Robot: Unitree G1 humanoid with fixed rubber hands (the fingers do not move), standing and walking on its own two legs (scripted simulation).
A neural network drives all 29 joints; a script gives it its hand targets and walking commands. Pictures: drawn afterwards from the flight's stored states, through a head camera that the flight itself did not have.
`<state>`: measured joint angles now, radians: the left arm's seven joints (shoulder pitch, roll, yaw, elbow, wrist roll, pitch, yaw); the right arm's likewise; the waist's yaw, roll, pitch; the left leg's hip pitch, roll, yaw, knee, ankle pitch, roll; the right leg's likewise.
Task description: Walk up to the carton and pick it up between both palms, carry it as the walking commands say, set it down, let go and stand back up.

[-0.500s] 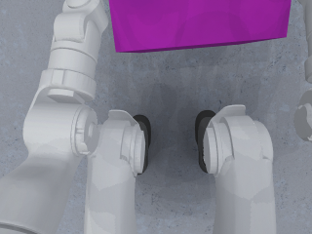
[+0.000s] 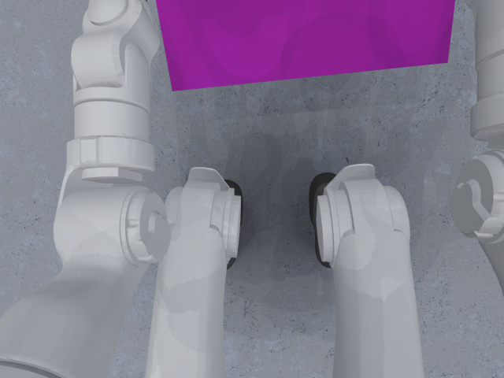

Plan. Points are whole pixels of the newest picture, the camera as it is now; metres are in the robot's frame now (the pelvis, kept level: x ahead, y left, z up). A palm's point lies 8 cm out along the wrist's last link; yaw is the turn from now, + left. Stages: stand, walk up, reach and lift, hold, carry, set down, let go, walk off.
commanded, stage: reach and lift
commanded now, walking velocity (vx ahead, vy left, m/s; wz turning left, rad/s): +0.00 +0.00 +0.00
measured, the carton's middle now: out of the picture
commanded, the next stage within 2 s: none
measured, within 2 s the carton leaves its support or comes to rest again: neither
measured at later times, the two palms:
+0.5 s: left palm out of the picture +0.54 +0.13 -0.07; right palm out of the picture +0.55 -0.22 -0.07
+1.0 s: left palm out of the picture +0.52 +0.15 -0.01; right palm out of the picture +0.53 -0.20 +0.01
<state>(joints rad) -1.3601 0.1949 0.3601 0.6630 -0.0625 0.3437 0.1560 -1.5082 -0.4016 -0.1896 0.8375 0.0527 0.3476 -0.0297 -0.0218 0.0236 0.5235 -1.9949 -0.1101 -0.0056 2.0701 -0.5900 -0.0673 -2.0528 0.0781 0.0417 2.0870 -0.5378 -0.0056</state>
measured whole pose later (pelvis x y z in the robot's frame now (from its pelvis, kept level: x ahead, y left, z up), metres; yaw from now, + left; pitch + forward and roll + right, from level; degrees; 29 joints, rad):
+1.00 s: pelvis -0.03 +0.01 +0.09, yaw -2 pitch +23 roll +2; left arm -1.30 0.14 0.42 0.53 0.06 0.47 0.11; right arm -1.42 -0.32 -0.31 0.70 -0.04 0.46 0.00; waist -0.01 0.00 0.52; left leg -1.69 -0.12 -0.04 1.75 -0.47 -0.05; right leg -1.73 0.10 0.06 1.74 -0.42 0.03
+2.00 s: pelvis +0.01 +0.01 +0.21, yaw -3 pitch +27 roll +1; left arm -0.91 0.05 0.37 0.59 0.10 0.44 0.07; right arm -0.98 -0.15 -0.34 0.68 -0.09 0.44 -0.01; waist 0.03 -0.01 0.06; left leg -1.39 -0.11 -0.08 1.33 -0.41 -0.04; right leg -1.42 0.10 0.09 1.33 -0.37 0.02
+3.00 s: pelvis +0.10 +0.00 +0.34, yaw -3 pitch +13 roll +1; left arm -0.34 -0.09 0.32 0.46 0.20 0.41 0.00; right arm -0.37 0.02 -0.28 0.52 -0.16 0.39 0.01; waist 0.05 0.01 -0.12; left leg -0.59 -0.07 -0.12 0.64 -0.28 -0.02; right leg -0.63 0.08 0.11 0.65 -0.25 -0.01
